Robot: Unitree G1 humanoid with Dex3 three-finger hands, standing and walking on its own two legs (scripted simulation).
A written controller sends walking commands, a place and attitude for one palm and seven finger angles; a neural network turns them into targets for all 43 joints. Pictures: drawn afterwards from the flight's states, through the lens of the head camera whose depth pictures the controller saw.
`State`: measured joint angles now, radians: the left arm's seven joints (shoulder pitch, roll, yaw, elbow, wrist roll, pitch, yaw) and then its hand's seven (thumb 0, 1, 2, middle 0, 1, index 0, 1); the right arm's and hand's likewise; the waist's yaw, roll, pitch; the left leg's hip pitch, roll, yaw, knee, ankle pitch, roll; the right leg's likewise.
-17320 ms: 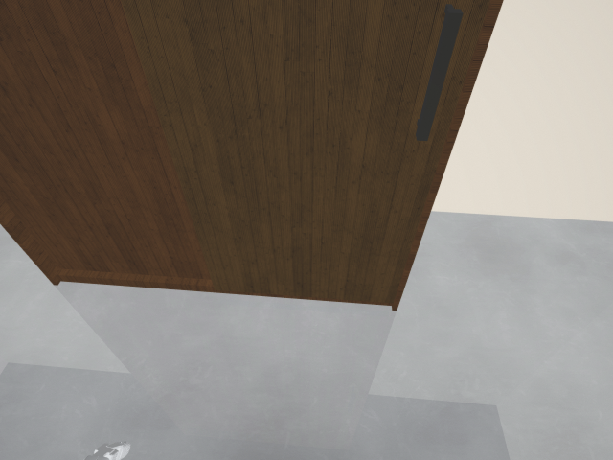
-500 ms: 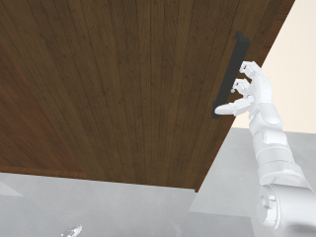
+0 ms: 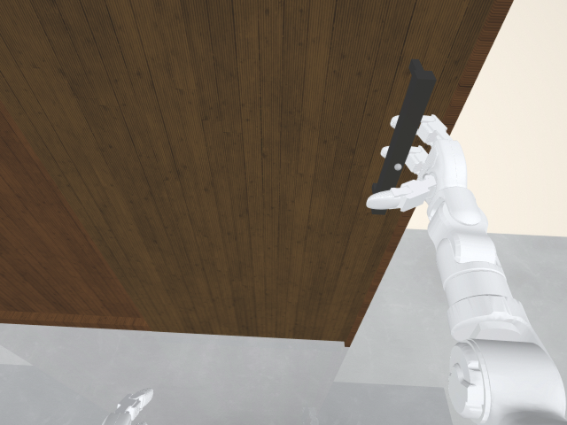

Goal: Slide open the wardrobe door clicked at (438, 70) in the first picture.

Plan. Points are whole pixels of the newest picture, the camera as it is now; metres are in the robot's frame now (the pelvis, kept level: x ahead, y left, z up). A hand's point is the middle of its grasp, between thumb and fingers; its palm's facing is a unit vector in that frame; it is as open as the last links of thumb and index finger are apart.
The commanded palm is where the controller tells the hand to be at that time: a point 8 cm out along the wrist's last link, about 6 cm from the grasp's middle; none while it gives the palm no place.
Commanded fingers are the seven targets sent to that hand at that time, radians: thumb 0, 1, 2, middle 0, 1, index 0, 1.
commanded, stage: slide the fingers in behind the handle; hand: right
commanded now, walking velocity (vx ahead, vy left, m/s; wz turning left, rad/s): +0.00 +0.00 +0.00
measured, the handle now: (394, 145) +0.50 -0.11 +0.15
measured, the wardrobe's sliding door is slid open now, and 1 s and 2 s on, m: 0.00 0.00 0.00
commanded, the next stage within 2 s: grip the handle and tug to test in 0.88 s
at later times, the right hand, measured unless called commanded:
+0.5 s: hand (382, 163) +0.45 -0.09 +0.16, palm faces -0.05 +1.00 +0.00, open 14.0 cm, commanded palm +0.43 -0.14 +0.16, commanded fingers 0.00 0.50 -0.30 0.30 1.20 0.30 1.20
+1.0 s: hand (384, 164) +0.45 -0.09 +0.16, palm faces -0.06 +1.00 +0.00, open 14.0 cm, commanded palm +0.43 -0.14 +0.16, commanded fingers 0.00 0.41 -0.34 0.31 1.21 0.31 1.21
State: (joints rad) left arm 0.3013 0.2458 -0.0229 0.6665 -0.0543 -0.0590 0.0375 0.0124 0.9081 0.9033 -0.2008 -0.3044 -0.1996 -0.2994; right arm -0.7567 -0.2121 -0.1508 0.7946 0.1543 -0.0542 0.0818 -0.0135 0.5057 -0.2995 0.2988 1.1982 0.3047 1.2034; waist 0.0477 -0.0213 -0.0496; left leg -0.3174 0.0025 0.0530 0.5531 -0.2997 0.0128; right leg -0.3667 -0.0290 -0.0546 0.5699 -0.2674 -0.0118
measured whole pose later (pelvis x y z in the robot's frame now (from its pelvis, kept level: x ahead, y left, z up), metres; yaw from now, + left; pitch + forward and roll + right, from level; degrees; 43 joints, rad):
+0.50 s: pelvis +0.00 +0.00 +0.00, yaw +0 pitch +4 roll +0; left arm 0.32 0.24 -0.02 0.69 -0.05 -0.06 0.04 0.01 0.91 0.90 -0.20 -0.30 -0.20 -0.30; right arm -0.80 -0.19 -0.13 0.85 0.13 -0.08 0.02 -0.01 0.50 -0.30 0.31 1.21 0.31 1.21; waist 0.06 -0.02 -0.04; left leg -0.32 0.00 0.05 0.55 -0.29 0.02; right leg -0.37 -0.03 -0.05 0.56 -0.26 -0.01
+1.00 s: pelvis +0.00 +0.00 +0.00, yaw +0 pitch +4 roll +0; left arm 0.32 0.24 -0.02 0.68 -0.05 -0.06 0.03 0.01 0.91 0.90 -0.20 -0.30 -0.20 -0.30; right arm -0.78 -0.19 -0.14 0.85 0.13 -0.10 0.04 -0.01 0.50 -0.30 0.30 1.21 0.31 1.21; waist 0.06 -0.02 -0.05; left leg -0.32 0.00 0.05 0.55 -0.30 0.01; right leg -0.37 -0.03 -0.06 0.56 -0.27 -0.01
